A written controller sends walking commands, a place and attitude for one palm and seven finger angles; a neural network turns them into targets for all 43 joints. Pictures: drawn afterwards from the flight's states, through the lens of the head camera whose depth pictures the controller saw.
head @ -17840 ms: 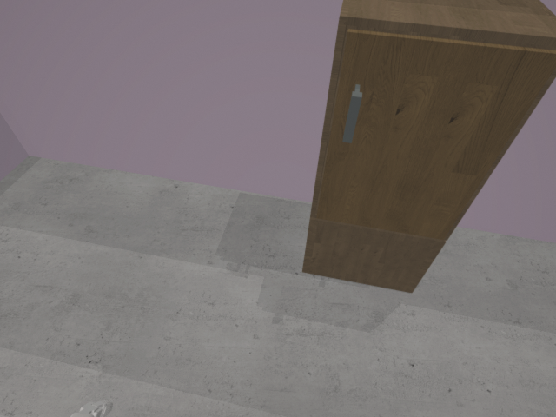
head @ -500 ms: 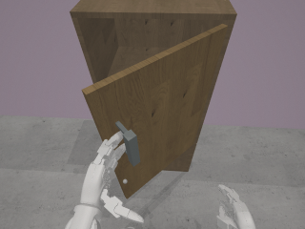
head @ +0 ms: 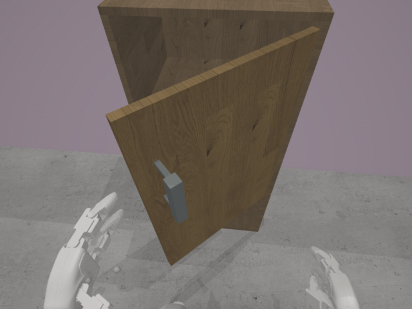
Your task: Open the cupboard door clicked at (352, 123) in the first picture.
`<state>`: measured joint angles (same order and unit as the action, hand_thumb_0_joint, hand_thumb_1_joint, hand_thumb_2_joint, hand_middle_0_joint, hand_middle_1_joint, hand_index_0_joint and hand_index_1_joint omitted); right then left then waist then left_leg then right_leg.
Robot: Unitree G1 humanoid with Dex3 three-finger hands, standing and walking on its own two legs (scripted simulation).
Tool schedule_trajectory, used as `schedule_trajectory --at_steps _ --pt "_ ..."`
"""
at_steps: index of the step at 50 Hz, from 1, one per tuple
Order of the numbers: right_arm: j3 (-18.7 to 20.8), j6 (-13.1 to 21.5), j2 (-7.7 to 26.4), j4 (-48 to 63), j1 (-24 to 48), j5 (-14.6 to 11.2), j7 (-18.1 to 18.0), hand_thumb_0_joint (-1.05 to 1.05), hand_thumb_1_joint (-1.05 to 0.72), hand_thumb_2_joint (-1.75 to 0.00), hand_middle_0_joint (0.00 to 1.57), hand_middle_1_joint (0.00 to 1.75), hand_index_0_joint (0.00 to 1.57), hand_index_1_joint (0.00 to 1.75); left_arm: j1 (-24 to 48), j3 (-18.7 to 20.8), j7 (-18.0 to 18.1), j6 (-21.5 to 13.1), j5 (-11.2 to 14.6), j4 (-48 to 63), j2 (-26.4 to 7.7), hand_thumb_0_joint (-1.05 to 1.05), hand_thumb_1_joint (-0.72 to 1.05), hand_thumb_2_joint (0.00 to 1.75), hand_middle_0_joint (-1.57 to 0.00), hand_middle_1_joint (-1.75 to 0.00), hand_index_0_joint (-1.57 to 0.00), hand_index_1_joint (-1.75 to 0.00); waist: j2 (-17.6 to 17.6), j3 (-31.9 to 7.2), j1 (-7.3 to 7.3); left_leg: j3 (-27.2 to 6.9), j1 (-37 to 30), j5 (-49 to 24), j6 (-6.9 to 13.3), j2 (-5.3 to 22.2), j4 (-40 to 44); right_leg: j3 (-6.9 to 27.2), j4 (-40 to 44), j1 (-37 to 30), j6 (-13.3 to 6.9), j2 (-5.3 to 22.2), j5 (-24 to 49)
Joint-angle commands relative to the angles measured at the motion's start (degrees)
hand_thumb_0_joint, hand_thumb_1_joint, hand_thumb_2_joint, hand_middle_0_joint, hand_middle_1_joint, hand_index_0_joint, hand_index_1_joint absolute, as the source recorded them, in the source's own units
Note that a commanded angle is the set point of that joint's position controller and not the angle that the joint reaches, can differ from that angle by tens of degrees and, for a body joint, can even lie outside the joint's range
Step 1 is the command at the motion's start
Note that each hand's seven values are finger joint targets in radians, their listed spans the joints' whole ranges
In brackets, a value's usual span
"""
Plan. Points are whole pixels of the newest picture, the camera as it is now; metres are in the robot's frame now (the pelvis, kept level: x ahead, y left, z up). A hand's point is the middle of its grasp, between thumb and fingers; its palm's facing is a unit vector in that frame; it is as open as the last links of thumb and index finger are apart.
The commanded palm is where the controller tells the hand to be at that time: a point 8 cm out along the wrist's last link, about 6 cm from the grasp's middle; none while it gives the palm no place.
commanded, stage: slide the hand sideways off the handle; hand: left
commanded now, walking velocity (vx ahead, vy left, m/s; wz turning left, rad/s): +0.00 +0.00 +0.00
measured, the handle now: (170, 192) +0.30 +0.09 +0.10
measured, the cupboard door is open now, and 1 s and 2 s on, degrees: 43 43 43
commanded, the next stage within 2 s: draw the hand back to the body in 0.06 s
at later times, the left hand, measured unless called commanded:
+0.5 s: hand (90, 263) +0.17 +0.18 +0.12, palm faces -0.04 -1.00 -0.06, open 16.3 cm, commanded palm +0.14 +0.24 +0.13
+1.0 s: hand (32, 230) +0.19 +0.25 +0.17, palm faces +0.29 -0.88 -0.37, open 13.4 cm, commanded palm +0.15 +0.29 +0.19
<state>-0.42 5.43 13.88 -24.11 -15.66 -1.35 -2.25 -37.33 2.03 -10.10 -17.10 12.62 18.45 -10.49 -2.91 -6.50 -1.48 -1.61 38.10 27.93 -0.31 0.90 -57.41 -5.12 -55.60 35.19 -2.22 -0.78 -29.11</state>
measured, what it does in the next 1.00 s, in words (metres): stands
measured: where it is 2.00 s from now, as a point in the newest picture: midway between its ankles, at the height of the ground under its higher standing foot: outside the picture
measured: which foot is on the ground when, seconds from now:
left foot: down 0.00-1.00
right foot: down 0.00-1.00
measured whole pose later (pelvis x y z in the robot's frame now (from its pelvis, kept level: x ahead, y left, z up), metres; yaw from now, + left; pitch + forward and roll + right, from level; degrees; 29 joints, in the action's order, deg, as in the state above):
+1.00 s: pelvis +0.01 +0.03 +0.05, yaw -1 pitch -1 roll -2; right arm -4.0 8.0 12.5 -31.2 -14.7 -0.6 -6.0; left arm -34.1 8.9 6.9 -1.3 2.3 27.8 -18.4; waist -3.2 -1.7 -3.7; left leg 0.6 15.7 20.2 2.2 -0.5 -37.0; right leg -2.7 -33.2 12.5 0.3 0.1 -19.6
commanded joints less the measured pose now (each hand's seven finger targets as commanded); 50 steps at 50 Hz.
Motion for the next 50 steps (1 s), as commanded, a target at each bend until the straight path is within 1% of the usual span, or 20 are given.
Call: schedule_trajectory --at_steps 1,7,11,13,18,20,25,28,33,34,35,36,37,38,39,40,41,43,46,50 --pt "2.2 4.3 5.1 9.5 3.8 -0.3 -0.9 0.00 -0.90 -0.90 0.20 0.30 0.20 0.30 -0.4 1.9 -3.6 -4.4 1.6 12.7 -5.0 0.00 -0.50 0.30 -0.15 -0.30 -0.15 -0.30 3.9 -6.3 1.64 -0.2 -2.2 -13.8 1.6 -1.9 5.4 6.0 10.0 -4.9 2.0 0.7 19.5" --pt "2.0 4.8 5.0 10.5 4.5 -0.4 -1.0 0.00 -0.90 -0.90 0.20 0.30 0.20 0.30 1.1 1.8 -1.8 -2.7 1.4 13.3 -4.5 0.00 -0.50 0.30 -0.15 -0.30 -0.15 -0.30 3.9 -5.4 0.85 -0.6 -1.7 -11.3 1.6 -1.8 6.2 4.3 9.4 -2.7 1.2 -0.1 12.1" --pt "1.8 4.8 4.5 11.3 4.6 -0.7 -1.0 0.00 -0.90 -0.90 0.20 0.30 0.20 0.30 0.5 3.5 0.8 -1.9 0.5 18.3 -6.5 0.00 -0.50 0.30 -0.15 -0.30 -0.15 -0.30 -0.1 -8.0 -0.46 -0.6 -4.6 -11.5 1.6 -1.6 8.1 3.1 8.8 -3.9 0.6 -0.4 11.7" --pt "1.4 4.9 4.6 11.3 4.8 -0.6 -1.1 0.00 -0.90 -0.90 0.20 0.30 0.20 0.30 2.1 3.0 1.7 -1.0 -0.1 20.7 -7.0 0.00 -0.50 0.30 -0.15 -0.30 -0.15 -0.30 -1.2 -7.9 -0.27 -1.1 -5.5 -11.2 1.7 -1.4 9.3 2.3 8.7 -3.9 0.5 -0.7 11.4" --pt "0.7 5.2 5.0 10.3 5.5 -1.2 -1.6 0.00 -0.90 -0.90 0.20 0.30 0.20 0.30 2.5 3.5 1.2 2.8 0.7 17.0 -6.4 0.00 -0.50 0.30 -0.15 -0.30 -0.15 -0.30 1.7 -2.0 0.52 -1.9 -5.0 -6.9 1.7 -0.8 11.6 1.9 11.9 -3.3 0.8 -1.0 6.7" --pt "0.5 5.5 5.1 10.1 5.5 -1.4 -1.8 0.00 -0.90 -0.90 0.20 0.30 0.20 0.30 2.6 4.3 0.5 4.4 1.2 16.8 -6.9 0.00 -0.50 0.30 -0.15 -0.30 -0.15 -0.30 1.4 -1.8 0.41 -1.9 -5.7 -6.1 1.5 -0.7 12.6 1.8 12.6 -3.9 1.0 -0.8 5.9" --pt "0.2 6.5 5.3 9.7 5.9 -1.4 -2.2 0.00 -0.90 -0.90 0.20 0.30 0.20 0.30 2.7 7.4 -0.5 7.1 2.5 20.3 -9.0 0.00 -0.50 0.30 -0.15 -0.30 -0.15 -0.30 1.4 -3.9 -0.57 -2.1 -8.8 -9.8 1.5 -0.7 14.3 1.1 13.3 -7.3 0.9 -0.9 10.2" --pt "-0.1 7.3 5.4 8.7 5.9 -1.4 -2.3 0.00 -0.90 -0.90 0.20 0.30 0.20 0.30 5.2 8.7 -0.5 7.2 2.9 21.8 -9.9 0.00 -0.50 0.30 -0.15 -0.30 -0.15 -0.30 0.0 -2.8 -0.66 -2.6 -10.2 -11.0 1.2 -0.5 15.6 0.6 13.7 -8.0 0.7 -1.1 11.3" --pt "-0.2 8.6 5.7 7.3 5.8 -1.6 -1.9 0.00 -0.90 -0.90 0.20 0.30 0.20 0.30 4.9 10.2 -1.4 8.4 3.7 21.8 -10.4 0.00 -0.32 0.37 -0.16 -0.30 -0.16 -0.30 -1.9 -2.4 -0.81 -2.8 -12.7 -13.7 0.8 -0.5 16.8 0.2 14.8 -9.5 0.6 -1.2 14.3" --pt "-0.3 7.5 5.0 8.0 6.1 -0.8 -3.4 0.00 -0.90 -0.90 0.20 0.30 0.20 0.30 6.2 11.5 6.9 9.1 -5.3 27.3 -18.1 0.00 -0.29 0.39 -0.16 -0.30 -0.16 -0.30 -2.1 -2.2 -3.03 -2.1 -13.3 -12.7 1.2 0.2 19.8 3.8 18.3 -12.1 -0.1 0.1 13.7" --pt "-0.6 7.0 3.9 7.3 5.6 -0.3 -4.0 0.00 -0.90 -0.90 0.20 0.30 0.20 0.30 2.6 10.2 10.6 10.8 -6.2 24.5 -13.5 0.00 -0.26 0.40 -0.16 -0.30 -0.16 -0.30 -1.4 0.7 -1.79 -1.6 -13.9 -11.4 1.0 0.0 20.4 3.6 20.3 -11.5 0.0 0.4 12.2" --pt "-0.8 6.7 4.0 7.1 5.5 -0.2 -4.0 0.00 -0.90 -0.90 0.20 0.30 0.20 0.30 2.2 8.6 12.1 11.6 -6.8 23.3 -11.4 0.00 -0.22 0.42 -0.16 -0.30 -0.16 -0.30 0.7 2.3 -1.29 -2.0 -13.7 -10.1 0.9 0.1 21.0 3.2 20.9 -11.2 0.2 0.5 10.8" --pt "-0.9 6.2 4.1 6.6 5.6 -0.2 -4.0 0.00 -0.90 -0.90 0.20 0.30 0.20 0.30 2.9 7.8 13.3 12.1 -7.8 23.0 -10.8 0.00 -0.18 0.43 -0.16 -0.30 -0.16 -0.30 -0.9 3.6 -1.03 -1.9 -14.7 -10.0 1.1 0.4 21.5 3.2 21.8 -11.4 0.2 0.6 10.5" --pt "-0.8 5.9 4.3 6.0 6.0 -0.1 -4.1 0.00 -0.90 -0.90 0.20 0.30 0.20 0.30 4.0 8.1 14.3 12.4 -8.5 22.4 -11.3 0.00 -0.15 0.45 -0.16 -0.30 -0.16 -0.30 0.0 3.8 -1.07 -2.0 -15.7 -10.5 1.2 0.5 22.3 3.1 22.9 -12.5 0.2 0.7 10.8" --pt "-0.9 5.7 4.4 5.8 6.3 0.0 -4.2 0.00 -0.90 -0.90 0.20 0.30 0.20 0.30 4.9 8.3 15.2 12.4 -9.1 23.0 -11.9 0.00 -0.12 0.47 -0.16 -0.30 -0.16 -0.30 -1.3 4.1 -0.85 -1.7 -17.0 -10.8 1.3 0.6 23.1 3.2 23.6 -12.9 0.3 0.8 11.2" --pt "-0.9 5.6 4.5 5.3 6.3 0.2 -4.3 0.00 -0.90 -0.90 0.20 0.30 0.20 0.30 4.9 9.7 16.0 12.2 -9.5 22.9 -13.2 0.00 -0.08 0.48 -0.16 -0.30 -0.16 -0.30 -0.2 3.6 -1.04 -1.9 -17.8 -11.3 1.3 0.7 23.9 3.0 24.1 -14.3 0.3 0.8 11.6" --pt "-0.8 5.6 4.5 5.1 6.7 0.4 -4.4 0.00 -0.90 -0.90 0.20 0.30 0.20 0.30 4.7 9.9 16.5 12.1 -9.9 23.6 -13.4 0.00 -0.05 0.50 -0.17 -0.30 -0.17 -0.30 -1.1 2.3 -1.20 -1.5 -19.5 -12.8 1.4 0.6 24.5 3.3 24.7 -15.6 0.4 1.0 13.0" --pt "-0.8 5.7 4.6 4.1 7.4 0.6 -4.5 0.00 -0.90 -0.90 0.20 0.30 0.20 0.30 4.8 11.8 17.4 12.1 -10.3 22.9 -15.0 0.00 0.02 0.52 -0.17 -0.30 -0.17 -0.30 0.5 1.8 -1.64 -1.3 -21.3 -15.0 1.5 0.6 25.9 3.1 26.1 -18.3 0.4 1.0 14.7" --pt "-1.1 5.9 4.6 3.1 8.2 0.8 -4.4 0.00 -0.90 -0.90 0.20 0.30 0.20 0.30 7.2 11.9 18.0 11.7 -10.6 23.4 -14.8 0.00 0.13 0.57 -0.17 -0.30 -0.17 -0.30 -1.2 2.3 -1.48 -1.4 -24.1 -17.2 1.4 0.7 28.4 3.0 27.6 -20.4 0.5 1.0 16.2" --pt "-0.9 6.0 4.8 1.1 9.1 1.1 -4.3 0.00 -0.90 -0.90 0.20 0.30 0.20 0.30 8.0 14.6 18.5 11.7 -10.6 21.6 -16.2 0.00 0.27 0.63 -0.18 -0.30 -0.18 -0.30 -1.6 3.2 -1.87 -0.8 -26.8 -21.7 1.2 0.8 30.6 3.0 29.7 -23.6 0.5 1.1 19.7"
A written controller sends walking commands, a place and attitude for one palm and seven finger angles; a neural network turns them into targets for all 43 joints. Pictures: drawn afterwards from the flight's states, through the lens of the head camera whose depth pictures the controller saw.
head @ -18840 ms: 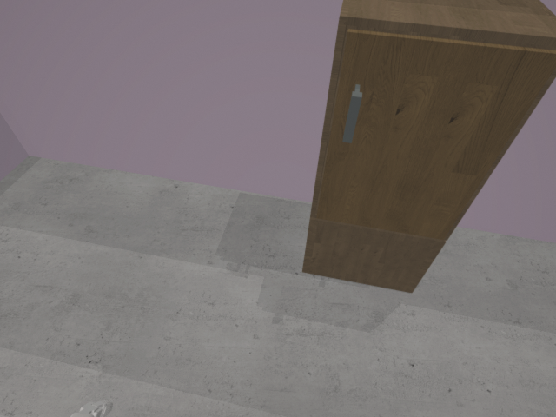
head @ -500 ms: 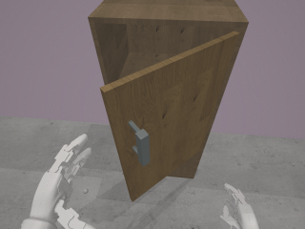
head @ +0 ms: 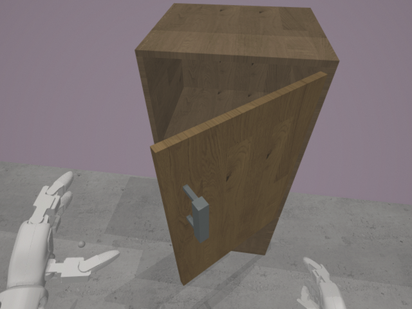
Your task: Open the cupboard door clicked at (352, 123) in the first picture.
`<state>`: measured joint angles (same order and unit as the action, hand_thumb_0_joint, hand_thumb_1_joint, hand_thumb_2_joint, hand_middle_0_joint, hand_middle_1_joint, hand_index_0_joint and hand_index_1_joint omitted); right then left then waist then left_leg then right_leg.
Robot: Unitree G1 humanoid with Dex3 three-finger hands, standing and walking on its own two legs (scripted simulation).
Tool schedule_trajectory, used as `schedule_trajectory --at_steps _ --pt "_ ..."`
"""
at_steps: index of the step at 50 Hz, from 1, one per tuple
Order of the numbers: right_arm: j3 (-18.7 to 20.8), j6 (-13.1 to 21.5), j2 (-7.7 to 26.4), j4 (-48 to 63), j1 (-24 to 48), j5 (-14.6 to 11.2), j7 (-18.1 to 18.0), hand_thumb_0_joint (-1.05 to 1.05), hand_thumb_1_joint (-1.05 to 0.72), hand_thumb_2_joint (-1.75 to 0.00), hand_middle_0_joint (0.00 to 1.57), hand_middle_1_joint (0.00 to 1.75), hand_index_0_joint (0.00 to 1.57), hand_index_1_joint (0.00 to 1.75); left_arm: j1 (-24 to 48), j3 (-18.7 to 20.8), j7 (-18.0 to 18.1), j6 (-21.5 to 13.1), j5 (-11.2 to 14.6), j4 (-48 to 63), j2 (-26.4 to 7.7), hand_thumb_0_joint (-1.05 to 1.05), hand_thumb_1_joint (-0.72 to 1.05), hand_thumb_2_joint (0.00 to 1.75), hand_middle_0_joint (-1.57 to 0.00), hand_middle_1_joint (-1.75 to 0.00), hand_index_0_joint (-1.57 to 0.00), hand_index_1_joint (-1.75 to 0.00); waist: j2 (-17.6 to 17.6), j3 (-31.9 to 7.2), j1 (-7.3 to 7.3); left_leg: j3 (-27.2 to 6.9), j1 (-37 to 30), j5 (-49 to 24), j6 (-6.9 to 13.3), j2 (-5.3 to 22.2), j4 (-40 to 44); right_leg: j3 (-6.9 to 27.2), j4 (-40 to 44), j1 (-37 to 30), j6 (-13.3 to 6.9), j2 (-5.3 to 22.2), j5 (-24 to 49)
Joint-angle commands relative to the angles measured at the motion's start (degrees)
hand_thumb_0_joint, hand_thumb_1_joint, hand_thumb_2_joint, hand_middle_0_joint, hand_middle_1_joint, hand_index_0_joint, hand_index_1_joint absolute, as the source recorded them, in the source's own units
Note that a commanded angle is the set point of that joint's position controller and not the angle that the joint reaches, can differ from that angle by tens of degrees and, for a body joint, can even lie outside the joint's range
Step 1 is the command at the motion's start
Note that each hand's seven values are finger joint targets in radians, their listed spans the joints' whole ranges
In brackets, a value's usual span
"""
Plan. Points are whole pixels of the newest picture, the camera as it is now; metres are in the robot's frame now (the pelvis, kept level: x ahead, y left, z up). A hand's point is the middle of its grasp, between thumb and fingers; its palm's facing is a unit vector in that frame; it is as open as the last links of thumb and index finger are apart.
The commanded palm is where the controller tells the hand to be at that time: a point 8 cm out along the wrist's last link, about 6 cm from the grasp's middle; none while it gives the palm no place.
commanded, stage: draw the hand back to the body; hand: left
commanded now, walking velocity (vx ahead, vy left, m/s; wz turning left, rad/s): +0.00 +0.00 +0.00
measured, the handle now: (194, 213) +0.29 +0.06 +0.05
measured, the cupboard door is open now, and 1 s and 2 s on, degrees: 43 43 43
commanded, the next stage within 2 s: step back with the hand held close in 0.74 s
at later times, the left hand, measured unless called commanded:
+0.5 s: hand (57, 204) +0.21 +0.25 +0.17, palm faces +0.45 -0.80 -0.40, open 7.9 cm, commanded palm +0.16 +0.28 +0.18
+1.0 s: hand (59, 212) +0.19 +0.24 +0.17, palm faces +0.41 -0.80 -0.44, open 7.4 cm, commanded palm +0.14 +0.28 +0.19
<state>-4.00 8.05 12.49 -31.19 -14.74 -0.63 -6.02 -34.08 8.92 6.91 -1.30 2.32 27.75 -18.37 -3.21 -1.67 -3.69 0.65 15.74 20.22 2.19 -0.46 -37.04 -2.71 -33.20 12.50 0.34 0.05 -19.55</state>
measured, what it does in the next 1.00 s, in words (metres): stands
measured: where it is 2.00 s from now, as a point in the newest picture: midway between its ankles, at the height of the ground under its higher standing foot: outside the picture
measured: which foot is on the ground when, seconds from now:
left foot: down 0.00-1.00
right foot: down 0.00-1.00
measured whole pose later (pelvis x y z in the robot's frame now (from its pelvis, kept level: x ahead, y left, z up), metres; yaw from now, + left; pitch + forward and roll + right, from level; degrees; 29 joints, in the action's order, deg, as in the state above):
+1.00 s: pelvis -0.01 -0.02 +0.02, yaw -1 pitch -3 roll -1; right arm -1.1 3.2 13.7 -35.0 -9.7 -0.1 -4.4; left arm -27.1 20.6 5.9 -6.1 3.1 22.5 -20.8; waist -4.1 1.2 -2.4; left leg 0.9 8.9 13.6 0.5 1.4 -25.2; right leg -2.3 -20.2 5.5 -1.3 -2.0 -12.1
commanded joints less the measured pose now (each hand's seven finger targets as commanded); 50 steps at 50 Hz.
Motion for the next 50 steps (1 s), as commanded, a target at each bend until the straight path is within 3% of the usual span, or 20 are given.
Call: schedule_trajectory --at_steps 1,7,12,18,22,27,28,30,34,38,42,43,44,45,46,47,48,50 --pt "2.6 3.3 6.2 7.8 8.4 0.5 -0.3 0.00 -0.90 -0.90 0.20 0.30 0.20 0.30 5.2 7.8 1.4 -4.2 -0.4 11.9 -8.0 0.00 0.31 0.64 -0.18 -0.30 -0.18 -0.30 -1.1 -1.1 0.30 -3.3 -4.9 -14.6 -1.4 2.3 11.0 0.4 7.6 -1.4 -2.0 0.1 10.3" --pt "3.2 2.2 6.4 6.1 9.6 0.8 0.1 0.00 -0.90 -0.90 0.20 0.30 0.20 0.30 7.1 11.7 1.2 -4.2 0.2 9.2 -9.5 0.00 0.51 0.74 -0.19 -0.30 -0.19 -0.30 1.7 -1.3 -0.24 -2.2 -7.9 -20.3 -1.3 2.3 13.2 0.7 10.0 -5.5 -1.8 0.1 15.6" --pt "3.6 1.5 6.6 5.2 10.1 0.9 0.6 0.00 -0.90 -0.90 0.20 0.30 0.20 0.30 9.7 14.3 1.0 -4.6 0.4 10.3 -11.1 0.00 0.69 0.81 -0.19 -0.30 -0.19 -0.30 -2.2 -2.9 -0.50 -1.7 -11.0 -25.9 -1.5 2.5 14.2 1.1 11.2 -7.8 -1.8 0.2 19.1" --pt "4.1 0.7 6.9 4.1 10.8 1.0 0.7 0.00 -0.90 -0.90 0.20 0.30 0.20 0.30 12.7 18.1 1.0 -4.7 0.9 8.7 -13.6 0.00 0.90 0.90 -0.20 -0.30 -0.20 -0.30 -1.5 -2.5 -0.71 -1.0 -12.2 -28.7 -1.3 2.3 14.6 1.3 12.6 -9.3 -1.9 0.3 22.8" --pt "4.5 -0.4 6.9 4.2 11.2 0.8 1.3 0.00 -0.90 -0.90 0.20 0.30 0.20 0.30 11.0 14.9 0.1 -4.2 1.3 5.3 -9.8 0.00 0.90 0.90 -0.20 -0.30 -0.20 -0.30 1.0 -0.6 -0.22 -0.4 -12.5 -25.7 -0.9 2.4 15.3 1.3 13.7 -8.2 -1.3 0.2 21.5" --pt "4.8 -0.9 7.0 4.6 11.7 1.0 1.2 0.00 -0.90 -0.90 0.20 0.30 0.20 0.30 12.4 15.8 0.0 -4.9 1.1 7.2 -11.6 0.00 0.90 0.90 -0.20 -0.30 -0.20 -0.30 1.2 -2.3 -0.49 -0.1 -12.9 -23.4 -0.5 1.9 15.6 1.8 14.4 -9.2 -1.4 0.2 20.8" --pt "4.8 -0.7 7.0 4.4 12.0 1.0 1.1 0.00 -0.90 -0.90 0.20 0.30 0.20 0.30 13.2 16.5 0.1 -5.1 1.0 7.9 -12.7 0.00 0.90 0.90 -0.20 -0.30 -0.20 -0.30 -1.3 -2.8 -0.64 0.0 -13.2 -23.9 -0.6 1.8 15.5 1.9 14.4 -9.7 -1.6 0.4 21.2" --pt "4.6 -0.3 6.5 4.2 11.9 1.0 1.0 0.00 -0.90 -0.90 0.20 0.30 0.20 0.30 12.7 16.8 0.4 -5.4 0.9 9.0 -13.0 0.00 0.90 0.90 -0.20 -0.30 -0.20 -0.30 -2.1 -3.8 -0.78 -0.1 -13.7 -24.2 -0.7 1.7 15.4 1.9 14.3 -9.8 -1.5 0.3 21.4" --pt "4.5 0.1 6.4 4.0 12.5 1.0 0.7 0.00 -0.90 -0.90 0.20 0.30 0.20 0.30 13.0 17.0 0.4 -5.5 1.2 7.8 -12.9 0.00 0.90 0.90 -0.20 -0.30 -0.20 -0.30 0.2 -0.4 -0.58 -0.1 -12.8 -21.0 -0.6 1.6 15.9 2.0 15.7 -8.2 -1.4 0.2 19.2" --pt "4.7 0.2 6.5 3.3 12.3 0.9 0.8 0.00 -0.90 -0.90 0.20 0.30 0.20 0.30 12.5 16.2 0.2 -5.6 1.2 5.4 -11.7 0.00 0.90 0.90 -0.20 -0.30 -0.20 -0.30 -0.3 0.7 -0.49 0.0 -12.7 -19.8 -0.6 1.6 16.3 2.1 16.4 -8.0 -1.5 0.2 17.7" --pt "4.9 0.2 6.5 3.3 12.4 0.9 0.9 0.00 -0.90 -0.90 0.20 0.30 0.20 0.30 12.3 15.6 -0.1 -5.9 1.3 4.9 -11.1 0.00 0.90 0.90 -0.20 -0.30 -0.20 -0.30 1.4 1.0 -0.35 0.1 -12.9 -18.9 -0.4 1.6 16.5 2.2 16.7 -7.3 -1.2 0.0 16.6" --pt "4.8 0.4 6.8 3.4 12.9 0.7 0.9 0.00 -0.90 -0.90 0.20 0.30 0.20 0.30 17.3 16.1 0.1 -6.4 1.2 8.5 -12.9 0.00 0.90 0.90 -0.20 -0.30 -0.20 -0.30 -0.4 -0.4 -0.30 -0.3 -13.4 -18.5 -0.5 1.6 16.6 2.3 16.7 -8.0 -1.4 0.2 16.1" --pt "4.9 -0.6 8.0 5.4 12.0 0.1 0.8 0.00 -0.90 -0.90 0.20 0.30 0.20 0.30 19.6 22.8 0.6 -8.3 0.9 9.6 -19.5 0.00 0.90 0.90 -0.20 -0.30 -0.20 -0.30 1.5 4.3 2.44 -1.8 -9.3 -15.1 0.5 2.5 14.3 7.8 19.6 -0.5 -1.1 2.8 18.2" --pt "5.1 -1.4 7.2 4.4 11.5 0.5 0.8 0.00 -0.90 -0.90 0.20 0.30 0.20 0.30 13.4 20.1 0.0 -8.4 0.9 5.0 -15.3 0.00 0.90 0.90 -0.20 -0.30 -0.20 -0.30 4.3 2.6 2.49 -2.1 -9.7 -14.7 0.5 2.2 12.9 7.4 19.4 -0.7 -1.2 4.0 18.6" --pt "5.2 -2.0 7.2 4.8 12.0 0.5 1.0 0.00 -0.90 -0.90 0.20 0.30 0.20 0.30 11.6 18.4 -0.2 -8.1 0.6 4.6 -14.0 0.00 0.90 0.90 -0.20 -0.30 -0.20 -0.30 4.3 3.1 2.57 -1.6 -10.1 -15.0 0.4 2.1 12.5 7.7 19.8 0.6 -1.1 4.3 19.1" --pt "5.3 -2.4 7.4 5.2 11.8 0.6 1.1 0.00 -0.90 -0.90 0.20 0.30 0.20 0.30 10.9 17.9 -0.3 -8.2 0.5 5.6 -13.7 0.00 0.90 0.90 -0.20 -0.30 -0.20 -0.30 4.4 2.2 2.67 -1.5 -9.8 -15.5 0.2 2.1 12.2 7.4 19.5 0.7 -1.1 4.5 19.1" --pt "5.5 -2.6 7.7 5.3 11.9 0.8 0.9 0.00 -0.90 -0.90 0.20 0.30 0.20 0.30 10.8 18.2 -0.2 -8.9 0.4 7.3 -14.1 0.00 0.90 0.90 -0.20 -0.30 -0.20 -0.30 1.1 0.7 2.62 -1.7 -9.3 -17.8 0.1 2.3 12.7 6.4 18.0 -0.7 -1.3 4.7 21.2" --pt "5.7 -3.2 7.6 6.0 11.2 0.7 0.9 0.00 -0.90 -0.90 0.20 0.30 0.20 0.30 7.0 18.4 0.0 -9.1 0.5 7.3 -13.7 0.00 0.90 0.90 -0.20 -0.30 -0.20 -0.30 0.4 -3.1 2.56 -1.6 -10.0 -22.0 -0.1 3.1 13.2 5.7 15.6 -2.3 -0.9 4.1 23.8"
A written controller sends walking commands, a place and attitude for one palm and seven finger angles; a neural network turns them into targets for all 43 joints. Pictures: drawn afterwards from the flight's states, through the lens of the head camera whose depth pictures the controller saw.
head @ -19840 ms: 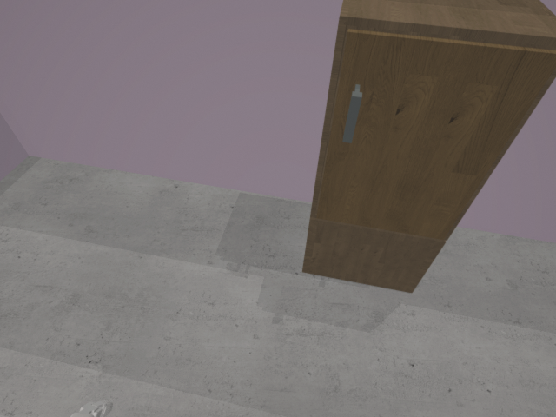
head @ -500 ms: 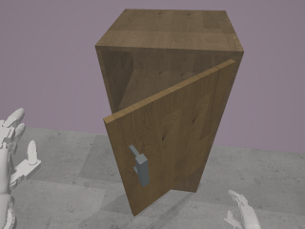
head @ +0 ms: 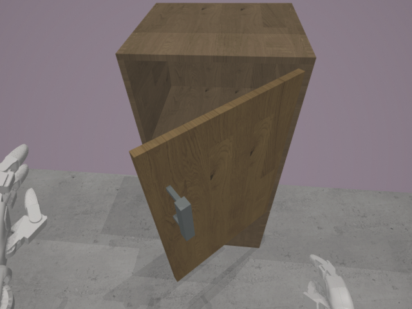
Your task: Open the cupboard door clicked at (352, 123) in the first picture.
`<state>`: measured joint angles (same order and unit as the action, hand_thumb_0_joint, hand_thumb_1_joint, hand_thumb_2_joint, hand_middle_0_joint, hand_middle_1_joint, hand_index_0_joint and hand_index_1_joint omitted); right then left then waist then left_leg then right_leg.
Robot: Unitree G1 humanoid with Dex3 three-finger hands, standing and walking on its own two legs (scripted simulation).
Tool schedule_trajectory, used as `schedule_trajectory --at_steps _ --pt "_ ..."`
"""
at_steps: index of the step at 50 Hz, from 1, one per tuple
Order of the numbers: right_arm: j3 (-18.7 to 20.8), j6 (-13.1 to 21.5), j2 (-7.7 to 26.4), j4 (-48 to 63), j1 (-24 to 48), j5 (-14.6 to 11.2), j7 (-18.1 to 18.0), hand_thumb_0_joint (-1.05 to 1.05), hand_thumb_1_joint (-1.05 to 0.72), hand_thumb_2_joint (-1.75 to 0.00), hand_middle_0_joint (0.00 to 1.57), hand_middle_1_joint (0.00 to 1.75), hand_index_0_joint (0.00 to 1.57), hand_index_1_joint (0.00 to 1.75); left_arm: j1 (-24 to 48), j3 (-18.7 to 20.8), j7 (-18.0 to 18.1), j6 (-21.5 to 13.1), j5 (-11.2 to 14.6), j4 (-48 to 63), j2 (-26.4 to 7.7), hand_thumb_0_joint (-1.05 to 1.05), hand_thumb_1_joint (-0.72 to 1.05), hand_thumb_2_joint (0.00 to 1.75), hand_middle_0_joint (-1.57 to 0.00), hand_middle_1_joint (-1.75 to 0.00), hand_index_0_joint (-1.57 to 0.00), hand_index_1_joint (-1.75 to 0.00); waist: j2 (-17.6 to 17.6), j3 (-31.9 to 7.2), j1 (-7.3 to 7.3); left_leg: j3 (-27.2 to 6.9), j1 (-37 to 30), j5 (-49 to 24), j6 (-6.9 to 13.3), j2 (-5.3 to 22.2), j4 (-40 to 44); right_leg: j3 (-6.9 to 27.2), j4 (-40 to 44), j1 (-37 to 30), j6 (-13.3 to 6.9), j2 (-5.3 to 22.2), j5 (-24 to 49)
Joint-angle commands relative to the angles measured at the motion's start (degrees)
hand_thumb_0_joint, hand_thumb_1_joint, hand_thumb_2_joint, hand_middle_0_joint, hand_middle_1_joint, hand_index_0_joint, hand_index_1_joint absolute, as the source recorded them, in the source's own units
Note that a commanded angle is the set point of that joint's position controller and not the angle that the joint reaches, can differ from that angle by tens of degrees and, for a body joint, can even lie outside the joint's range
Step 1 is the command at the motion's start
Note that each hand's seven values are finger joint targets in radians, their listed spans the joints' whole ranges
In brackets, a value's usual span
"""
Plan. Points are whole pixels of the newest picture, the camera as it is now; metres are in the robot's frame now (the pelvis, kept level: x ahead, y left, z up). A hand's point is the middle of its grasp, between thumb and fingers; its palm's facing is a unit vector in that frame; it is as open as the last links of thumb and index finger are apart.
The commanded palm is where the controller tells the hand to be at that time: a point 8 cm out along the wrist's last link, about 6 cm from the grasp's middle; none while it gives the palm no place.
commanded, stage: step back with the hand held close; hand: left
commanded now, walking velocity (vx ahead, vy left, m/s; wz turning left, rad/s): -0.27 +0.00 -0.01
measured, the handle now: (179, 213) +0.29 +0.09 +0.03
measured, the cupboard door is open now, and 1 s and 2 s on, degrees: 43 43 43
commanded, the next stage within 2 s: stop stepping back and stand still in 0.90 s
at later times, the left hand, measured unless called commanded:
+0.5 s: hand out of the picture +0.12 +0.30 +0.15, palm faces +0.41 -0.76 -0.50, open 7.4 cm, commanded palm +0.05 +0.33 +0.17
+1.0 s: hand out of the picture +0.03 +0.31 +0.17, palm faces +0.44 -0.79 -0.43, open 7.4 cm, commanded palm -0.04 +0.34 +0.17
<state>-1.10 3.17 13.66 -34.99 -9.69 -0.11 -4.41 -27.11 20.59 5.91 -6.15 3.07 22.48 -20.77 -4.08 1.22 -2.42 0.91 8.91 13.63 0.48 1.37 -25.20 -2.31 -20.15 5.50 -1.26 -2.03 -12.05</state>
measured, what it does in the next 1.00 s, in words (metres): walks backwards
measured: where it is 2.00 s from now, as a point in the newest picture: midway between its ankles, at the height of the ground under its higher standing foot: outside the picture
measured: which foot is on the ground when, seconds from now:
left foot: down 0.00-1.00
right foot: down 0.00-0.78, up 0.80-1.00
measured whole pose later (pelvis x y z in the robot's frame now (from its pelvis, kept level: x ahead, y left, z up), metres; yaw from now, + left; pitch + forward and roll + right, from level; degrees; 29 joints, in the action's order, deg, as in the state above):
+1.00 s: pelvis -0.18 +0.04 -0.01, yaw -1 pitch +1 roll -4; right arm -0.2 7.7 8.0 -35.6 -9.6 0.8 -2.6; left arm -29.7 26.2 9.8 -10.8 2.4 33.8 -24.8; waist 0.6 2.1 -1.1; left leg 2.3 24.6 3.9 2.8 3.6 -26.9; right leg 1.4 -55.9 20.7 1.5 -3.6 -28.0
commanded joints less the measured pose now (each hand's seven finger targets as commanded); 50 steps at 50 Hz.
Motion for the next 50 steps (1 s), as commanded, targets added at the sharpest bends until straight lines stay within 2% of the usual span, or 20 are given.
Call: schedule_trajectory --at_steps 1,6,13,20,23,25,28,29,32,33,35,36,37,38,39,40,41,43,45,50 --pt "3.1 1.4 6.5 10.2 6.0 0.1 -0.7 0.00 -0.90 -0.90 0.20 0.30 0.20 0.30 -1.0 7.4 1.1 -4.4 -0.2 13.6 -11.9 0.00 0.90 0.90 -0.20 -0.30 -0.20 -0.30 1.1 -8.0 1.25 -1.7 -3.4 -17.9 1.6 1.6 1.0 5.0 1.4 3.9 0.9 6.1 18.5" --pt "3.8 0.1 6.2 11.7 6.0 -0.4 -1.0 0.00 -0.90 -0.90 0.20 0.30 0.20 0.30 -4.2 10.0 1.8 -4.4 0.2 16.0 -13.8 0.00 0.90 0.90 -0.20 -0.30 -0.20 -0.30 3.6 -11.7 1.24 -2.2 -1.8 -23.0 1.4 2.7 0.4 4.5 -2.2 2.1 1.3 5.6 23.1" --pt "4.3 0.1 6.6 12.2 6.1 -0.5 -1.4 0.00 -0.90 -0.90 0.20 0.30 0.20 0.30 -4.7 10.4 2.7 -5.2 -0.1 16.9 -14.0 0.00 0.90 0.90 -0.20 -0.30 -0.20 -0.30 0.6 -8.4 1.35 -3.9 5.8 -13.3 2.1 3.5 3.0 4.9 -3.6 3.2 1.4 4.7 13.8" --pt "4.2 1.6 7.6 13.0 4.8 -0.5 -1.2 0.00 -0.90 -0.90 0.20 0.30 0.20 0.30 -2.7 10.1 3.4 -7.0 -2.0 17.3 -12.8 0.00 0.90 0.90 -0.20 -0.30 -0.20 -0.30 -1.4 -3.0 1.88 -8.3 23.3 16.5 4.7 6.2 9.4 5.6 -8.0 -0.8 1.8 2.8 -2.1" --pt "4.4 2.5 8.0 13.1 4.9 -0.2 -1.3 0.00 -0.90 -0.90 0.20 0.30 0.20 0.30 -0.6 10.9 3.5 -8.0 -3.2 18.2 -12.9 0.00 0.90 0.90 -0.20 -0.30 -0.20 -0.30 -5.8 -2.2 1.63 -11.5 31.8 26.1 6.4 8.8 13.1 4.4 -14.7 -5.7 2.4 0.9 -3.0" --pt "4.5 3.1 7.7 13.1 4.2 -0.1 -1.2 0.00 -0.90 -0.90 0.20 0.30 0.20 0.30 0.0 11.4 3.5 -8.4 -3.8 18.6 -12.8 0.00 0.90 0.90 -0.20 -0.30 -0.20 -0.30 -6.1 -2.9 1.51 -13.0 35.2 29.3 7.1 10.4 14.6 3.7 -20.2 -8.7 2.6 -0.6 -1.2" --pt "4.9 3.9 7.2 13.1 3.8 0.0 -0.8 0.00 -0.90 -0.90 0.20 0.30 0.20 0.30 -0.6 12.7 3.3 -9.1 -3.6 20.2 -14.0 0.00 0.90 0.90 -0.20 -0.30 -0.20 -0.30 -3.5 -3.8 1.73 -11.1 31.9 26.5 6.4 8.2 9.4 6.6 -16.4 -4.9 1.4 0.2 -2.2" --pt "4.7 4.1 6.8 12.9 4.0 0.2 -0.6 0.00 -0.90 -0.90 0.20 0.30 0.20 0.30 -0.7 12.2 3.2 -9.4 -3.3 20.2 -13.6 0.00 0.90 0.90 -0.20 -0.30 -0.20 -0.30 -2.1 -1.8 2.14 -10.1 30.2 26.4 5.6 6.7 7.2 9.1 -12.8 -0.3 0.4 1.2 -6.1" --pt "5.0 4.3 5.9 10.3 1.4 0.1 0.0 0.00 -0.90 -0.90 0.20 0.30 0.20 0.30 -0.9 10.9 3.6 -9.6 -1.8 22.2 -13.8 0.00 0.90 0.90 -0.20 -0.30 -0.20 -0.30 10.6 -4.3 2.98 -2.5 5.4 11.4 0.1 -1.2 -16.6 20.0 4.6 26.4 -5.3 11.7 -19.2" --pt "5.0 4.3 5.7 8.7 1.0 0.2 0.2 0.00 -0.90 -0.90 0.20 0.30 0.20 0.30 -0.1 10.3 4.1 -9.9 -1.6 22.9 -13.7 0.00 0.90 0.90 -0.20 -0.30 -0.20 -0.30 11.6 -5.5 3.18 -2.1 0.3 8.7 -0.4 -1.6 -24.0 22.3 6.6 31.3 -7.4 15.6 -17.6" --pt "4.4 3.8 4.9 8.3 1.7 0.5 0.4 0.00 -0.90 -0.90 0.20 0.30 0.20 0.30 0.9 9.7 4.6 -9.2 -2.0 21.9 -13.5 0.00 0.90 0.90 -0.20 -0.30 -0.20 -0.30 13.9 -5.6 3.41 -2.3 0.8 7.0 -0.2 -0.9 -23.9 18.8 4.2 29.9 -6.7 16.5 -8.4" --pt "4.2 3.8 4.8 8.3 2.0 0.4 0.2 0.00 -0.90 -0.90 0.20 0.30 0.20 0.30 1.6 10.3 4.7 -8.9 -1.8 21.2 -14.1 0.00 0.90 0.90 -0.20 -0.30 -0.20 -0.30 13.4 -4.3 3.57 -2.7 1.9 6.2 0.0 -0.3 -17.1 16.4 1.6 28.1 -5.1 14.7 -5.3" --pt "3.9 3.7 5.2 8.5 2.8 0.2 -0.1 0.00 -0.90 -0.90 0.20 0.30 0.20 0.30 2.8 10.4 4.7 -8.7 -1.7 21.4 -14.4 0.00 0.90 0.90 -0.20 -0.30 -0.20 -0.30 8.8 -2.1 3.70 -4.3 3.3 6.5 0.6 0.8 -7.4 13.9 -2.5 27.8 -2.6 11.1 -6.1" --pt "4.3 4.0 6.7 8.4 4.5 0.4 -0.9 0.00 -0.90 -0.90 0.20 0.30 0.20 0.30 3.4 11.1 4.8 -9.1 -1.9 21.8 -15.1 0.00 0.90 0.90 -0.20 -0.30 -0.20 -0.30 -1.6 0.3 3.38 -10.4 8.5 8.2 2.5 5.5 2.5 10.4 -10.4 25.6 -0.2 5.5 -7.7" --pt "4.2 4.7 7.3 9.1 4.8 0.7 -1.4 0.00 -0.90 -0.90 0.20 0.30 0.20 0.30 3.0 11.8 5.0 -9.7 -2.3 22.6 -14.0 0.00 0.90 0.90 -0.20 -0.30 -0.20 -0.30 -13.2 -1.6 2.62 -20.0 18.6 9.2 5.9 14.4 11.3 5.1 -24.4 16.0 2.1 -0.1 -7.4" --pt "4.2 5.6 5.4 8.4 3.3 1.5 -1.4 0.00 -0.90 -0.90 0.20 0.30 0.20 0.30 3.3 12.5 5.3 -9.9 -2.4 21.8 -14.3 0.00 0.90 0.90 -0.20 -0.30 -0.20 -0.30 -12.8 -3.8 2.90 -22.7 19.4 1.6 8.7 18.5 12.9 5.2 -35.7 14.3 2.2 -1.7 -13.2" --pt "4.6 6.4 4.9 7.4 3.2 1.8 -0.9 0.00 -0.90 -0.90 0.20 0.30 0.20 0.30 2.3 13.5 5.0 -10.3 -2.3 20.1 -14.8 0.00 0.90 0.90 -0.20 -0.30 -0.20 -0.30 -11.0 -7.7 3.07 -23.3 21.4 11.0 9.4 20.8 16.1 7.5 -45.9 10.8 2.3 -2.0 -15.8" --pt "5.5 6.5 5.3 7.5 3.0 1.5 -0.3 0.00 -0.90 -0.90 0.20 0.30 0.20 0.30 0.6 13.8 4.9 -10.4 -1.9 21.5 -15.1 0.00 0.90 0.90 -0.20 -0.30 -0.20 -0.30 -4.9 -8.4 2.79 -20.3 15.9 2.0 10.1 19.2 10.7 8.4 -46.7 15.2 2.0 -1.2 -15.7" --pt "5.6 7.2 5.1 7.3 3.5 0.9 0.6 0.00 -0.90 -0.90 0.20 0.30 0.20 0.30 -0.8 11.2 4.6 -9.3 -1.1 23.0 -12.6 0.00 0.90 0.90 -0.20 -0.30 -0.20 -0.30 -2.3 -9.4 2.44 -15.2 7.4 -6.5 9.1 16.8 9.0 6.3 -43.4 18.8 2.6 -0.8 -15.8" --pt "4.4 7.6 5.1 6.5 3.8 1.0 1.2 0.00 -0.90 -0.90 0.20 0.30 0.20 0.30 -1.6 8.8 4.2 -7.6 0.0 26.2 -11.9 0.00 0.90 0.90 -0.20 -0.30 -0.20 -0.30 -9.9 -11.1 2.83 -11.5 2.8 0.9 6.0 13.9 15.1 0.7 -27.2 13.5 2.3 -1.8 -18.6"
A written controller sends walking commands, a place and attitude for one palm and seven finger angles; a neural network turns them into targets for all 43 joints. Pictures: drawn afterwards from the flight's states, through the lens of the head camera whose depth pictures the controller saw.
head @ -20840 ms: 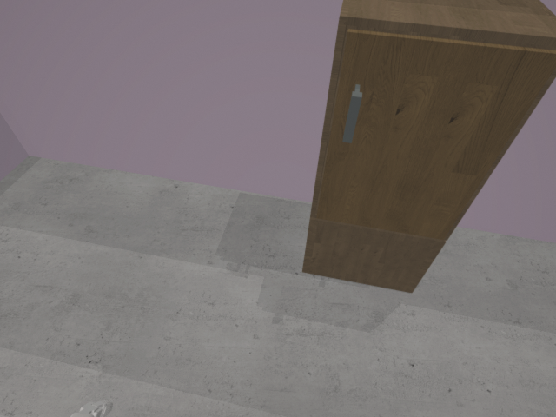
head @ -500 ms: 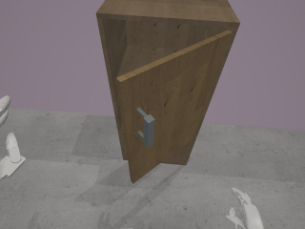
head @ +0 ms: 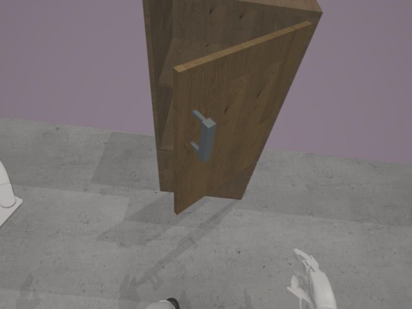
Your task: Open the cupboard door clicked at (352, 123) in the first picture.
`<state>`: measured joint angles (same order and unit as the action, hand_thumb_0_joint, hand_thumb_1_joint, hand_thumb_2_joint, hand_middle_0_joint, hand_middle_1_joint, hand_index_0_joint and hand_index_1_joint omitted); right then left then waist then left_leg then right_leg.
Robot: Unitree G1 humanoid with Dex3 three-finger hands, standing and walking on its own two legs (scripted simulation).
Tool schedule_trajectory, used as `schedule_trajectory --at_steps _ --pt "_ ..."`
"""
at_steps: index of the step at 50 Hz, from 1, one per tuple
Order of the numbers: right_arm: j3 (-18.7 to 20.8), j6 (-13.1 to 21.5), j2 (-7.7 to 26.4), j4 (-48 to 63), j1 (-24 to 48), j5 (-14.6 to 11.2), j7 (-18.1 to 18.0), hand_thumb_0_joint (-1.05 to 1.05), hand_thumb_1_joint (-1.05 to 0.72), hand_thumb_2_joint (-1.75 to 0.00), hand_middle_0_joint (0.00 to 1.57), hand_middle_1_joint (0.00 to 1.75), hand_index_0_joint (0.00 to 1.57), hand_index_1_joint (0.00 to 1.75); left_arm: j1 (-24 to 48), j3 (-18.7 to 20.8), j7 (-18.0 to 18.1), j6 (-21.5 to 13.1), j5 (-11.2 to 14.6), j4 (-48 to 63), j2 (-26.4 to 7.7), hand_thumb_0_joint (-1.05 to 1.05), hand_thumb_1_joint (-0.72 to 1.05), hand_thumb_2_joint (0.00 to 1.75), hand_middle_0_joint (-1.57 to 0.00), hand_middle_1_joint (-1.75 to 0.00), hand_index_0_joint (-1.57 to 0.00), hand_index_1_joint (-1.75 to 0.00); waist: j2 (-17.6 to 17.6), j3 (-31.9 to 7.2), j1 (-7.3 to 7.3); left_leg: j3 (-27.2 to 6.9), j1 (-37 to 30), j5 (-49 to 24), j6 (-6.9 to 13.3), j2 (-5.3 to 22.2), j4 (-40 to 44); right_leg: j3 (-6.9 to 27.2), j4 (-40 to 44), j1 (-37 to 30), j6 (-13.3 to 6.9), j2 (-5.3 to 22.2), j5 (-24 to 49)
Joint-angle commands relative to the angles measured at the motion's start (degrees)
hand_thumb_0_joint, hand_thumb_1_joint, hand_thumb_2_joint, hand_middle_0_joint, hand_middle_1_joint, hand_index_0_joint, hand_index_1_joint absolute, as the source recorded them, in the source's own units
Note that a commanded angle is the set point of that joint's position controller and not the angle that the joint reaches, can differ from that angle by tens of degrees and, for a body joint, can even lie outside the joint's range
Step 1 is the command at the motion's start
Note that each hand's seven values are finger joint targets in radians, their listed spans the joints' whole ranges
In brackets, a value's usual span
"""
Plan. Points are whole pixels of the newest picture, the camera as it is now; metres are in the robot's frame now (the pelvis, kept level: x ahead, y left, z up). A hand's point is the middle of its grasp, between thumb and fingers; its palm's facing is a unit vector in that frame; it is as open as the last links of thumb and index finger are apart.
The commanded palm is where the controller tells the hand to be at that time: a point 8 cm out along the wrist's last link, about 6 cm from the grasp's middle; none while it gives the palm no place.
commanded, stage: stop stepping back and stand still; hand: left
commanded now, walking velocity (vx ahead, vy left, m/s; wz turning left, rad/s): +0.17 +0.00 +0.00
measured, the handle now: (200, 136) +0.47 +0.06 +0.04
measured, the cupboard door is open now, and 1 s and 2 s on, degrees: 43 43 43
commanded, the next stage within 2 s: let the arm hang, fingers relaxed in 1.58 s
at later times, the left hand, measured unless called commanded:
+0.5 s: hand (41, 268) +0.14 +0.21 +0.16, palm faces +0.37 -0.82 -0.43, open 7.4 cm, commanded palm +0.07 +0.26 +0.18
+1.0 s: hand out of the picture +0.10 +0.22 +0.17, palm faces +0.39 -0.79 -0.48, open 7.4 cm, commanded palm +0.04 +0.26 +0.18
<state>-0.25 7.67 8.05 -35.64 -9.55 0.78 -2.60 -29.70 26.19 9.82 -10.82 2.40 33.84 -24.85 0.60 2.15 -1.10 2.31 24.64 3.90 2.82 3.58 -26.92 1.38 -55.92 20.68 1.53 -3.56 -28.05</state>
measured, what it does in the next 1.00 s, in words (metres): walks backwards: right foot, then left foot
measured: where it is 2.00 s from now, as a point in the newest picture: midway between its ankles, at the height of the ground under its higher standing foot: outside the picture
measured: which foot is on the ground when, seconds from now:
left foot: down 0.00-0.14, up 0.16-0.30, down 0.32-0.56, up 0.58-0.88, down 0.90-1.00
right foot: up 0.00-0.14, down 0.16-0.34, up 0.36-0.50, down 0.52-1.00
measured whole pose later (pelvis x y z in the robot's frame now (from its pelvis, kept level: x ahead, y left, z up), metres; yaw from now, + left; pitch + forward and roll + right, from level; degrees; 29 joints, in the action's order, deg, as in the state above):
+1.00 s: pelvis -0.11 -0.03 +0.00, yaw -2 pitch -1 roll +1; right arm 1.7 7.9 14.0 -36.2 -12.7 0.0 -4.0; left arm -31.3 21.9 8.8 -12.2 1.1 27.7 -22.8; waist 0.6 1.7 -0.8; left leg 3.2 9.8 16.0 -1.6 1.9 -27.0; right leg -4.1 -29.9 15.1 -2.8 -0.1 -13.9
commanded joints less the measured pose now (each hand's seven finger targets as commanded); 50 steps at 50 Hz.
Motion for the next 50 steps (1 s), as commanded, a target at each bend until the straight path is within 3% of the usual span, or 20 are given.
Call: schedule_trajectory --at_steps 1,3,5,7,9,12,15,17,19,21,25,26,27,28,29,31,34,41,46,50 --pt "3.3 3.1 10.7 7.3 3.0 0.1 -0.5 0.00 -0.90 -0.90 0.20 0.30 0.20 0.30 0.4 3.6 0.3 -2.7 0.6 14.1 -8.1 0.00 0.90 0.90 -0.20 -0.30 -0.20 -0.30 -15.4 -11.7 1.48 -11.6 -12.7 15.8 2.5 10.4 18.4 -4.3 12.5 -3.9 -1.0 -0.7 -3.0" --pt "3.0 3.0 10.5 8.2 2.9 -0.2 -0.6 0.00 -0.90 -0.90 0.20 0.30 0.20 0.30 -2.2 6.0 0.5 -2.6 1.0 13.7 -10.2 0.00 0.90 0.90 -0.20 -0.30 -0.20 -0.30 -19.3 -12.4 0.81 -7.9 -12.7 21.0 -0.2 6.5 19.4 -7.9 23.6 -9.0 -2.2 -1.7 -2.9" --pt "2.3 2.2 9.8 8.7 2.8 -0.4 -0.6 0.00 -0.90 -0.90 0.20 0.30 0.20 0.30 -5.4 6.8 -0.1 -2.8 1.7 12.7 -10.8 0.00 0.90 0.90 -0.20 -0.30 -0.20 -0.30 -15.1 -12.2 0.62 -2.5 -12.0 18.2 -3.5 1.6 13.2 -8.4 39.3 -14.0 -4.0 -0.4 3.9" --pt "2.1 0.1 8.9 8.4 3.1 -0.3 -0.7 0.00 -0.90 -0.90 0.20 0.30 0.20 0.30 -6.9 9.8 -0.5 -3.6 2.2 12.4 -15.1 0.00 0.90 0.90 -0.20 -0.30 -0.20 -0.30 5.6 -9.5 0.75 0.5 -14.9 12.0 -4.6 -3.5 -15.1 8.3 48.2 1.6 -9.0 16.1 6.1" --pt "0.8 0.4 9.1 8.6 3.5 0.4 -0.8 0.00 -0.90 -0.90 0.20 0.30 0.20 0.30 -4.8 13.4 0.4 -4.6 2.9 14.2 -18.3 0.00 0.90 0.90 -0.20 -0.30 -0.20 -0.30 6.5 -10.2 0.24 -1.9 0.9 15.6 -4.1 -2.7 -28.8 10.0 42.9 -5.5 -12.5 23.9 30.6" --pt "1.8 1.0 9.8 8.3 3.1 -1.7 -1.7 0.00 -0.90 -0.90 0.20 0.30 0.20 0.30 -3.4 8.2 -0.4 -2.4 1.7 6.0 -10.9 0.00 0.90 0.90 -0.20 -0.30 -0.20 -0.30 11.2 -7.1 1.66 -1.2 3.1 11.4 -2.7 -1.0 -16.7 4.4 33.0 -14.7 -8.6 17.8 47.0" --pt "2.0 2.1 11.5 6.0 1.7 -1.3 -3.0 0.00 -0.90 -0.90 0.20 0.30 0.20 0.30 1.1 4.6 -0.4 -2.2 1.0 2.2 -8.8 0.00 0.90 0.90 -0.20 -0.30 -0.20 -0.30 -2.3 -6.9 2.96 -0.7 -15.9 -2.5 -0.3 -2.4 1.3 -0.7 24.5 -7.3 -3.2 12.1 38.8" --pt "2.7 2.9 13.3 6.7 -0.1 -1.4 -2.9 0.00 -0.90 -0.90 0.20 0.30 0.20 0.30 5.4 2.7 -0.1 -2.9 0.5 4.2 -9.2 0.00 0.90 0.90 -0.20 -0.30 -0.20 -0.30 -14.0 -9.7 2.30 -14.1 -24.1 -15.3 4.7 7.9 3.0 -3.3 13.3 1.3 0.1 4.8 11.9" --pt "2.2 4.0 11.8 6.1 -0.4 -0.5 -2.6 0.00 -0.90 -0.90 0.20 0.30 0.20 0.30 6.5 2.3 0.1 -2.8 -0.3 3.3 -9.5 0.00 0.90 0.90 -0.20 -0.30 -0.20 -0.30 -12.1 -6.5 2.27 -23.5 -22.9 -12.9 7.8 12.2 7.7 -1.8 8.5 6.4 -0.7 3.1 -2.0" --pt "2.3 4.7 11.9 5.8 0.7 -0.3 -2.1 0.00 -0.90 -0.90 0.20 0.30 0.20 0.30 6.0 2.9 0.0 -2.9 -0.6 6.5 -10.2 0.00 0.90 0.90 -0.20 -0.30 -0.20 -0.30 -8.4 -5.9 1.95 -20.5 -12.2 0.2 6.4 10.9 11.5 -0.9 9.5 -2.1 -0.9 4.2 -1.0" --pt "1.9 3.6 11.2 8.7 4.1 -0.7 -1.6 0.00 -0.90 -0.90 0.20 0.30 0.20 0.30 -3.8 5.8 0.4 -2.8 -0.8 9.3 -11.1 0.00 0.90 0.90 -0.20 -0.30 -0.20 -0.30 -14.2 -3.5 0.27 -8.3 9.5 34.8 1.8 4.7 15.1 -6.7 21.5 -21.3 -2.3 2.7 4.7" --pt "2.1 2.9 10.8 9.3 4.3 -0.4 -1.6 0.00 -0.90 -0.90 0.20 0.30 0.20 0.30 -5.2 6.8 0.4 -3.1 -1.3 8.1 -11.9 0.00 0.90 0.90 -0.20 -0.30 -0.20 -0.30 -11.5 -2.2 0.05 -5.6 13.6 35.7 0.5 2.1 8.4 -3.0 25.8 -22.5 -3.7 4.2 1.8" --pt "2.7 1.9 10.2 9.7 4.1 -0.2 -1.5 0.00 -0.90 -0.90 0.20 0.30 0.20 0.30 -5.1 7.3 0.3 -3.3 -1.5 6.9 -12.3 0.00 0.90 0.90 -0.20 -0.30 -0.20 -0.30 -0.8 -0.6 -0.17 -1.3 13.8 32.3 -1.3 -3.1 -8.2 8.7 36.4 -15.7 -7.1 9.9 -10.0" --pt "3.4 1.2 10.4 9.3 3.3 -0.4 -1.4 0.00 -0.90 -0.90 0.20 0.30 0.20 0.30 -3.8 8.7 0.2 -3.3 -1.3 7.3 -14.0 0.00 0.90 0.90 -0.20 -0.30 -0.20 -0.30 13.9 -0.6 -0.49 -0.3 11.5 26.1 -2.7 -6.2 -31.2 31.3 50.2 -3.2 -12.5 23.7 -24.3" --pt "3.4 1.4 10.9 7.1 2.7 0.4 -1.6 0.00 -0.90 -0.90 0.20 0.30 0.20 0.30 0.1 7.1 0.0 -3.7 -0.4 5.8 -11.7 0.00 0.90 0.90 -0.20 -0.30 -0.20 -0.30 11.9 3.1 1.11 -3.8 11.4 19.9 -3.3 -4.7 -41.9 32.2 52.5 4.1 -11.8 24.5 -23.3" --pt "2.8 1.9 10.2 5.8 0.2 0.4 -1.6 0.00 -0.90 -0.90 0.20 0.30 0.20 0.30 1.6 8.4 -0.8 -5.2 -0.7 0.4 -11.9 0.00 0.90 0.90 -0.20 -0.30 -0.20 -0.30 5.4 0.4 3.40 -4.5 9.9 13.1 -3.7 -1.8 -43.7 22.1 49.0 4.1 -10.3 20.9 -15.2" --pt "2.6 1.8 10.1 5.2 0.4 -0.2 -2.2 0.00 -0.90 -0.90 0.20 0.30 0.20 0.30 4.6 5.1 -1.3 -6.0 -0.9 -5.7 -9.5 0.00 0.90 0.90 -0.20 -0.30 -0.20 -0.30 1.2 -0.6 2.89 -1.8 6.4 9.6 -3.2 -0.7 -32.3 12.4 46.8 0.7 -8.2 17.7 -3.7" --pt "2.9 4.3 10.7 6.1 0.4 -0.2 -2.5 0.00 -0.90 -0.90 0.20 0.30 0.20 0.30 3.7 1.6 0.4 -4.9 -1.5 -0.4 -7.4 0.00 0.90 0.90 -0.20 -0.30 -0.20 -0.30 10.1 -6.1 0.26 3.5 -8.9 13.2 -0.2 -3.9 0.4 7.8 42.0 -12.0 -4.2 16.0 9.5" --pt "3.7 3.6 12.7 8.6 1.4 -0.6 -1.8 0.00 -0.90 -0.90 0.20 0.30 0.20 0.30 2.8 5.2 1.0 -5.6 -1.2 9.8 -10.8 0.00 0.90 0.90 -0.20 -0.30 -0.20 -0.30 -7.7 -10.2 0.00 -8.0 -18.2 -11.7 1.6 5.8 4.3 1.2 26.7 -10.8 -1.1 7.3 27.3" --pt "2.9 2.8 10.8 8.6 1.0 -1.1 -1.3 0.00 -0.90 -0.90 0.20 0.30 0.20 0.30 -1.8 6.2 0.4 -5.0 -0.7 5.7 -10.0 0.00 0.90 0.90 -0.20 -0.30 -0.20 -0.30 -7.3 -8.5 0.99 -1.5 -11.7 -10.9 -1.4 1.8 1.6 0.8 26.9 -15.4 -2.2 7.6 36.8"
